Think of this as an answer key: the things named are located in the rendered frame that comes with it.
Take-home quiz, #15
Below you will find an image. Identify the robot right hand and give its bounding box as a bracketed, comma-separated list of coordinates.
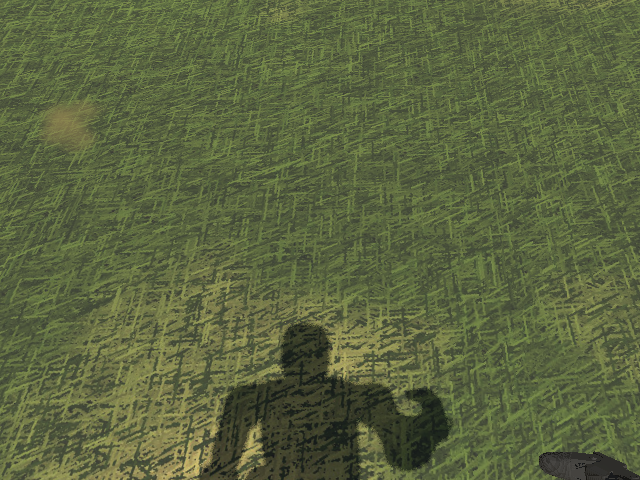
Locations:
[539, 451, 640, 480]

